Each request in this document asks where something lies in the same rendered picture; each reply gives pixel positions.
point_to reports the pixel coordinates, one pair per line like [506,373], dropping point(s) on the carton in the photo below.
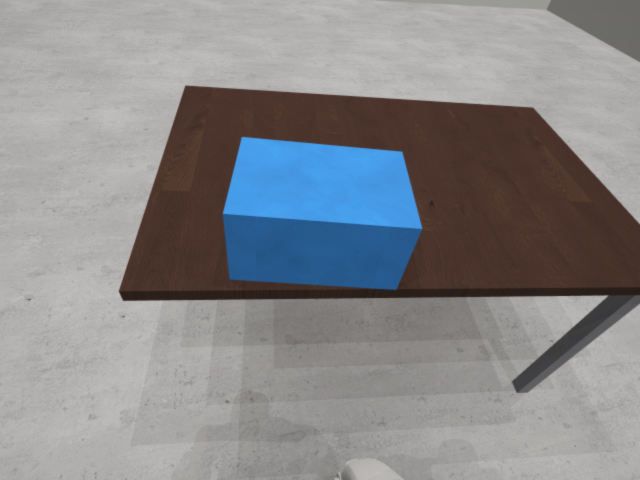
[316,214]

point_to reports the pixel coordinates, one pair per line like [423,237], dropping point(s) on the table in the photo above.
[507,209]

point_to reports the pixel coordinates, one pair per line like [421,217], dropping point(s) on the robot right thigh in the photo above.
[367,469]

